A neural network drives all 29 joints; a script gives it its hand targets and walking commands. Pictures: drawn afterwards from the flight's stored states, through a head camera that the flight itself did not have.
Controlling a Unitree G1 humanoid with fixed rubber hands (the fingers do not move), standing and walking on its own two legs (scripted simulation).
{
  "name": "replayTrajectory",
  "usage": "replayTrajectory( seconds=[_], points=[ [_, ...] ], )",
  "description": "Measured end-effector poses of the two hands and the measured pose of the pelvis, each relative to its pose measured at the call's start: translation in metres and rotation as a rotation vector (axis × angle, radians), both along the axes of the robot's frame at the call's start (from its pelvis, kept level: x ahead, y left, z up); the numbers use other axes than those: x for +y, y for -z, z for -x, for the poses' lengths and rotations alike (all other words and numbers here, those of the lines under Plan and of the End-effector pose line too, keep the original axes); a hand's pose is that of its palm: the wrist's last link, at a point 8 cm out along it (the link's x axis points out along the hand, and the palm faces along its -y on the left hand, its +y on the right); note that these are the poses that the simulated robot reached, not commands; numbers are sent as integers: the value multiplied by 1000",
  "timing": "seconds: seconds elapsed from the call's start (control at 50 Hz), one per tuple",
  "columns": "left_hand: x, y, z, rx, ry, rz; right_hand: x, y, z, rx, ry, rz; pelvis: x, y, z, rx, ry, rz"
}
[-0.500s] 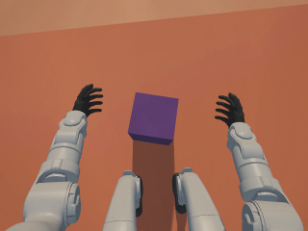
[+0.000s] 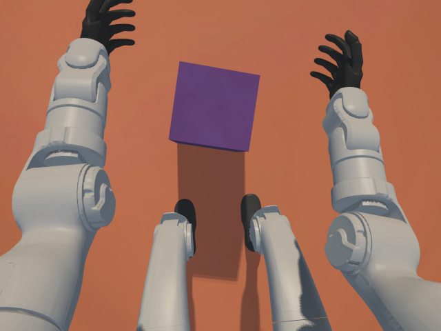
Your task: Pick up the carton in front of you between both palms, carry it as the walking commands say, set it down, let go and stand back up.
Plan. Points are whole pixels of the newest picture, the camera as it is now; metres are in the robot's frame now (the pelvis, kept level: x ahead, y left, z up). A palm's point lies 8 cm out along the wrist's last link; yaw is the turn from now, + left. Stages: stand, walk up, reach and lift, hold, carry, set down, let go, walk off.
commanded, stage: reach and lift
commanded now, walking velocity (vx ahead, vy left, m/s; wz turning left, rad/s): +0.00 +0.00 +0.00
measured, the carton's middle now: (212, 114) +0.48 -0.01 -0.51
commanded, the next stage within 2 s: none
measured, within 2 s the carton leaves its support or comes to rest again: leaves its support in 1.56 s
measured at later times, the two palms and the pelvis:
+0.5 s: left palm (139, 94) +0.51 +0.18 -0.36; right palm (291, 115) +0.45 -0.20 -0.36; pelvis -0.05 -0.01 -0.21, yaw -1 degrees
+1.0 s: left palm (151, 99) +0.52 +0.16 -0.44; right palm (278, 110) +0.48 -0.19 -0.43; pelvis -0.05 -0.01 -0.27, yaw -2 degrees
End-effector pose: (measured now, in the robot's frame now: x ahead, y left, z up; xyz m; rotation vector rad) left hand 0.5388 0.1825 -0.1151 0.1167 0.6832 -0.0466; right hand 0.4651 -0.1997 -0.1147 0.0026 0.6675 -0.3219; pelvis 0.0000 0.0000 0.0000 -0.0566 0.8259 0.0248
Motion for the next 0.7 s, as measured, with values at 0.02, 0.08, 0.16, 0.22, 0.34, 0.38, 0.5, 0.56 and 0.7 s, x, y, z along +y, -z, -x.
replayTrajectory(
  seconds=[0.02, 0.08, 0.16, 0.22, 0.34, 0.38, 0.5, 0.56, 0.7],
  points=[
    [-1, 8, 1, 5, -2, 1, 0, 8, 0, 4, -1, -1, 0, 4, -1, 14, 1, 2],
    [-3, 38, 7, 21, -11, 1, 0, 35, 3, 19, -5, -3, -1, 22, -3, 51, 3, 6],
    [-5, 88, 19, 37, -28, -2, -1, 82, 8, 38, -12, -8, -4, 56, 0, 86, 6, 9],
    [-4, 127, 25, 35, -38, -9, -1, 119, 10, 42, -18, -10, -6, 85, 7, 95, 10, 10],
    [0, 191, 30, 10, -48, -19, -3, 184, 13, 34, -25, -12, -11, 145, 27, 55, 16, 10],
    [0, 207, 29, 4, -50, -19, -3, 201, 13, 32, -25, -15, -12, 164, 34, 27, 17, 9],
    [-4, 245, 25, 14, -57, -15, 1, 244, 12, 46, -22, -27, -13, 207, 51, -65, 17, 9],
    [-8, 263, 24, 30, -57, -14, 4, 263, 12, 63, -26, -30, -13, 222, 56, -99, 18, 10],
    [-12, 312, 26, 65, -53, -13, 4, 308, 11, 112, -48, -21, -12, 248, 59, -151, 24, 12]
  ],
)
